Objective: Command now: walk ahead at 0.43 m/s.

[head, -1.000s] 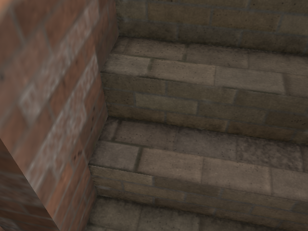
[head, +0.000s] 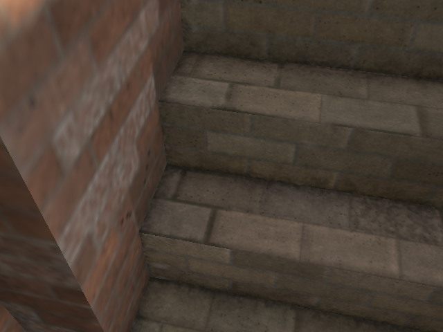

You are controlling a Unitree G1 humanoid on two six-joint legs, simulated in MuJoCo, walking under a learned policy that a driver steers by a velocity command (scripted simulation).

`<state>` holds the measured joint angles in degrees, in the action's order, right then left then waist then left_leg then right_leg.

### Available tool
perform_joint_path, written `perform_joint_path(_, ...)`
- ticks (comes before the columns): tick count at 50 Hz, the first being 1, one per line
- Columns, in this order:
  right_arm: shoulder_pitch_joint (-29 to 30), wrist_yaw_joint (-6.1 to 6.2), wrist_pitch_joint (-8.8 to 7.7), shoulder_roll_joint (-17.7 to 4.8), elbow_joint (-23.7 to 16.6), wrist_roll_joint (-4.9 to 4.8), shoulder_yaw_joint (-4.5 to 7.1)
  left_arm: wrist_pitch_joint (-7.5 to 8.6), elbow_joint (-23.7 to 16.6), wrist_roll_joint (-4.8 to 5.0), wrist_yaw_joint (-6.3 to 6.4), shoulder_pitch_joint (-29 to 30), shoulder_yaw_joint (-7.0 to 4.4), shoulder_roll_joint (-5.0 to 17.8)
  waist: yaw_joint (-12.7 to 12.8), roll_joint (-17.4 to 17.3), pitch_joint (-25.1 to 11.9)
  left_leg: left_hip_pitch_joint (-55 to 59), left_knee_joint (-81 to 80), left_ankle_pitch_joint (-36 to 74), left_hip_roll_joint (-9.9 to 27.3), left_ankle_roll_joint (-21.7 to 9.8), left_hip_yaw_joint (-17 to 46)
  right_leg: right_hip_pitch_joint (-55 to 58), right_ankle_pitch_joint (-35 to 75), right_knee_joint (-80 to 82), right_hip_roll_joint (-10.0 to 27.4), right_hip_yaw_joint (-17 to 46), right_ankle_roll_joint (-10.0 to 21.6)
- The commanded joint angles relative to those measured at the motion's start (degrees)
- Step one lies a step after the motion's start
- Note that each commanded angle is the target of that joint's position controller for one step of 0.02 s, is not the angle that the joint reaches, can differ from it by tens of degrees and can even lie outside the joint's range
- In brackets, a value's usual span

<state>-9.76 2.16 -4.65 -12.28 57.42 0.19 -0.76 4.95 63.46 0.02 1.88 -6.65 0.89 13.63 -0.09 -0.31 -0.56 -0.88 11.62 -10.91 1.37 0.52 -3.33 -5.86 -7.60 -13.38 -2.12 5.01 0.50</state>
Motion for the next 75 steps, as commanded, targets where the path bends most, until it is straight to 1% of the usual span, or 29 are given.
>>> perform_joint_path(1, 0.24, 0.20, -0.71, -6.02, -2.39, -0.07, 1.10, 0.79, -2.62, -0.01, 0.19, 2.73, -1.03, 6.65, -0.50, -0.36, -1.29, 0.88, -1.44, 7.89, 5.99, -0.29, 4.82, -0.32, 15.27, 0.39, 6.99, 5.12, 2.60)
perform_joint_path(8, 1.16, 0.26, -0.97, -6.68, -2.83, -0.23, 0.82, 0.65, -2.89, -0.06, 0.30, 3.28, -1.03, 7.31, -0.19, -0.36, -2.66, 1.17, -0.99, 11.05, 6.10, 0.07, 4.59, 1.44, 19.50, -0.45, 7.41, 5.11, 3.00)
perform_joint_path(11, 1.74, 0.31, -0.84, -7.02, -3.10, -0.23, 0.63, 0.73, -3.55, -0.01, 0.27, 4.30, -0.75, 7.55, -0.29, -0.46, -3.68, 1.99, -0.37, 14.52, 6.44, 0.31, 4.40, 2.02, 21.93, -0.64, 7.76, 4.99, 3.00)
perform_joint_path(35, 2.49, -0.04, -0.85, -7.92, -3.41, -0.16, -0.18, 0.64, -3.74, -0.08, -0.13, 6.46, -0.30, 8.60, -0.36, -0.45, -3.13, 1.21, -1.57, 11.39, 6.74, 0.49, 4.53, 2.16, 19.03, 0.42, 7.97, 5.31, 2.73)
perform_joint_path(36, -3.70, 1.77, 0.14, -16.94, -2.99, 1.33, 4.09, -1.93, -1.72, 1.64, -1.39, 3.82, -3.74, 18.03, -3.48, 5.02, 2.70, 7.91, 5.08, 28.65, 13.56, -2.78, 12.06, -11.37, 10.43, -8.88, 3.01, -0.66, 3.04)
perform_joint_path(37, -7.56, 2.73, 1.24, -21.84, -1.40, 0.71, 6.15, -3.02, -3.27, 0.50, -2.12, 3.47, -3.17, 14.56, -3.25, -3.80, 1.06, 14.14, 6.41, 41.34, 21.04, -8.77, 18.05, -21.42, -5.35, -14.72, 1.04, -2.47, 2.47)
perform_joint_path(38, -9.87, 3.45, 1.52, -20.72, -1.14, 0.32, 6.51, -4.06, -3.75, -1.58, -1.95, 3.41, -2.95, 12.47, -3.99, -5.69, 0.10, 11.65, 5.14, 45.92, 27.90, -14.66, 20.64, -24.15, -17.07, -27.07, 2.74, -2.75, 1.70)
perform_joint_path(39, -3.46, 1.21, 0.02, -5.09, -2.36, 0.61, 1.34, -3.42, -2.23, -2.12, -0.53, -0.72, 0.05, 2.60, -0.50, -7.10, -6.13, 0.59, -0.27, 30.14, 21.65, -12.64, 8.82, -7.17, -16.00, -21.61, 6.70, 2.19, 0.34)
perform_joint_path(40, 5.82, 0.41, -0.22, -1.26, -4.01, 0.71, 0.02, -2.91, -1.96, -1.03, -0.12, -0.89, 0.68, 1.03, 3.05, -11.15, -2.31, -6.49, -0.66, 13.74, 14.26, -6.63, 4.92, -0.69, -9.78, -11.00, 6.12, 1.57, 0.62)
perform_joint_path(41, 7.87, 0.10, -0.11, -3.29, -4.87, 1.11, 0.37, -2.64, -2.05, -1.29, 0.34, 2.12, 0.41, 3.38, 2.89, -10.15, 1.56, -9.73, 0.92, 3.96, 8.83, -1.95, 2.43, 1.54, 2.74, -1.74, 4.00, 0.08, 0.96)
perform_joint_path(42, 5.74, -0.18, -0.16, -5.66, -5.07, 1.27, 0.90, -2.91, -1.99, -2.19, 0.73, 3.30, -0.17, 7.35, 1.09, -7.95, 2.08, -12.36, 1.93, 1.92, 6.82, 0.02, 2.86, 4.87, 9.61, -2.27, 4.43, -0.28, 1.02)
perform_joint_path(43, 1.86, -0.69, -0.27, -7.65, -5.24, 1.59, 1.26, -3.09, -1.68, -2.19, 0.87, 2.05, -0.55, 10.42, -0.27, -5.56, 1.36, -13.98, 0.81, -2.80, 6.13, 0.73, 3.64, 6.69, 16.24, -2.58, 7.75, 2.16, 1.46)
perform_joint_path(44, -2.87, -0.97, 0.07, -7.13, -4.06, 1.11, 1.12, -3.02, -1.38, -1.08, 0.71, 2.43, -1.64, 13.94, -2.69, 0.09, 0.67, -8.17, -1.23, -2.83, 4.84, 1.61, 3.07, 1.86, 17.41, -3.49, 8.38, 4.01, 3.12)
perform_joint_path(45, -1.80, -0.57, 0.25, -8.07, -3.76, 0.94, 1.18, -2.52, -2.00, -0.48, 0.32, 3.89, -1.67, 12.93, -2.02, 0.42, 0.62, -3.90, 0.34, -0.41, 5.74, 1.90, 2.79, -0.54, 16.04, -2.16, 8.13, 4.73, 3.45)
perform_joint_path(46, -0.78, -0.27, 0.33, -8.87, -4.15, 0.89, 1.42, -1.97, -2.00, -0.29, 0.11, 3.54, -1.65, 12.24, -1.41, -0.39, 0.35, -2.93, 1.81, 0.88, 6.02, 1.91, 2.72, -0.32, 16.79, -1.22, 7.76, 4.51, 3.33)
perform_joint_path(47, -0.73, -0.14, 0.42, -8.99, -4.39, 0.80, 1.52, -1.72, -1.58, -0.31, 0.09, 2.72, -1.74, 12.17, -1.44, -0.09, -1.09, -1.92, 2.33, 1.86, 6.32, 1.98, 2.70, 0.76, 18.02, -0.95, 7.66, 4.44, 3.56)
perform_joint_path(48, -0.73, -0.34, 0.83, -8.87, -4.50, 1.27, 1.47, -1.67, -1.28, -0.17, 0.02, 1.41, -1.55, 11.20, -1.75, 0.57, -2.45, -1.10, 2.40, 1.97, 6.25, 2.05, 2.72, 1.75, 17.97, -1.17, 7.22, 4.09, 3.03)
perform_joint_path(49, -0.86, 0.15, 1.17, -8.65, -3.98, 1.85, 1.36, -2.04, -2.01, -0.02, -0.12, 2.53, -1.74, 10.66, -1.85, 1.33, -2.41, -1.84, 1.92, 1.39, 6.97, 1.89, 2.66, 2.19, 18.12, -1.20, 7.56, 3.97, 2.59)
perform_joint_path(52, -0.88, 0.53, 1.41, -7.88, -3.43, 1.54, 1.07, -2.54, -2.29, 0.11, -0.07, 1.69, -1.84, 9.78, -1.53, 1.81, -1.81, -2.08, 1.58, 0.46, 7.10, 2.19, 2.25, 2.06, 16.40, -0.29, 7.00, 4.06, 2.45)
perform_joint_path(54, -1.26, 0.48, 1.95, -7.41, -3.31, 1.73, 0.95, -2.05, -1.84, 0.47, 0.33, -0.14, -2.17, 9.36, -1.52, 2.26, -1.62, -3.20, 1.00, -0.90, 7.02, 2.33, 1.64, 2.74, 18.18, -1.63, 7.08, 3.91, 1.76)
perform_joint_path(59, -0.93, 0.57, 1.96, -7.06, -2.87, 1.65, 0.84, -2.14, -2.59, 0.28, 0.41, 0.16, -2.62, 8.93, -1.37, 1.54, -1.23, -3.80, 0.78, -0.96, 7.20, 2.54, 1.23, 2.29, 17.82, -1.82, 6.88, 4.16, 2.04)
perform_joint_path(60, -0.27, 0.81, 2.15, -7.09, -3.15, 1.90, 0.86, -1.72, -2.37, 0.58, 0.53, -0.05, -2.55, 8.41, -1.66, 1.27, -1.07, -3.55, 0.71, -0.23, 7.40, 2.72, 1.30, 1.88, 17.05, -1.43, 6.73, 4.14, 2.05)
perform_joint_path(61, -0.44, 0.98, 2.15, -6.34, -3.37, 1.74, 0.61, -1.25, -1.86, 0.64, 0.40, -0.87, -2.38, 8.28, -1.94, 0.91, -1.03, -2.77, 0.56, 0.12, 6.95, 2.69, 1.22, 1.64, 16.83, -0.98, 6.63, 4.38, 2.22)
perform_joint_path(62, -0.59, 1.06, 2.13, -6.40, -3.28, 1.74, 0.60, -1.01, -1.94, 0.63, 0.30, -0.45, -2.44, 8.33, -2.12, 0.87, -0.71, -2.88, 0.43, 0.39, 7.06, 2.64, 1.24, 1.63, 16.73, -1.05, 6.62, 4.33, 2.23)
perform_joint_path(66, -0.70, 1.05, 1.87, -6.70, -3.18, 1.62, 0.72, -0.82, -2.28, 0.43, 0.09, 0.26, -2.55, 8.17, -2.12, 0.26, -0.77, -3.07, 0.01, 0.56, 7.26, 2.39, 1.26, 1.81, 16.18, -1.27, 6.55, 4.33, 2.30)
perform_joint_path(67, -0.68, 1.03, 1.80, -6.64, -3.18, 1.58, 0.73, -0.82, -2.31, 0.40, 0.07, 0.31, -2.57, 8.10, -2.09, 0.08, -0.75, -3.18, -0.14, 0.55, 7.28, 2.36, 1.25, 1.87, 16.02, -1.34, 6.53, 4.32, 2.31)
perform_joint_path(68, -0.58, 1.18, 1.30, -6.79, -2.85, 1.31, 0.76, -1.44, -2.71, 0.07, -0.19, 1.62, -2.48, 8.37, -1.69, -1.16, -0.79, -2.99, 0.00, 1.26, 7.44, 2.30, 1.74, 1.84, 13.67, -0.33, 6.27, 4.54, 2.95)
perform_joint_path(74, -0.91, 1.17, 0.75, -6.81, -2.51, 1.21, 0.85, -1.66, -2.34, 0.04, -0.37, 1.95, -2.26, 7.58, -1.72, -0.97, -0.48, -2.93, -0.56, 2.12, 7.70, 2.03, 2.12, 1.99, 13.15, -0.10, 6.17, 4.21, 2.96)
perform_joint_path(75, -1.56, 0.90, 0.50, -6.75, -2.12, 0.91, 0.82, -2.01, -2.69, -0.23, -0.51, 2.43, -2.34, 7.85, -1.42, -0.79, -0.48, -3.31, -0.63, 1.76, 7.67, 1.79, 2.14, 2.25, 14.02, -0.75, 6.31, 4.11, 2.90)
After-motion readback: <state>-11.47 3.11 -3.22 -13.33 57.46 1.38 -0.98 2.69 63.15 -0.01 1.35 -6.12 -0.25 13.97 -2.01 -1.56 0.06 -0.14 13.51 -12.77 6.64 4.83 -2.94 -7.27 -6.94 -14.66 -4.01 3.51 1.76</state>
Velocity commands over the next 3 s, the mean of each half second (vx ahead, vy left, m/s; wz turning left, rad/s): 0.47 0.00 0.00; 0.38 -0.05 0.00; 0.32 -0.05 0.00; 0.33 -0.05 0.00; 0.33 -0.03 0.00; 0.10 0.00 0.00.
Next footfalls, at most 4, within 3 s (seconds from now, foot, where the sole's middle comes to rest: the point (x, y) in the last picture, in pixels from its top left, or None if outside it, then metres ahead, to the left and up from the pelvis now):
none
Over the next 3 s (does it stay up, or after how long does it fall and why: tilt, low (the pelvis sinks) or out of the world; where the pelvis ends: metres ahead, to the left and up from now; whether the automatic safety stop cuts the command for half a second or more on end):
stays up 0.00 0.00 -0.01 its command is cut before an obstacle after 0.7 s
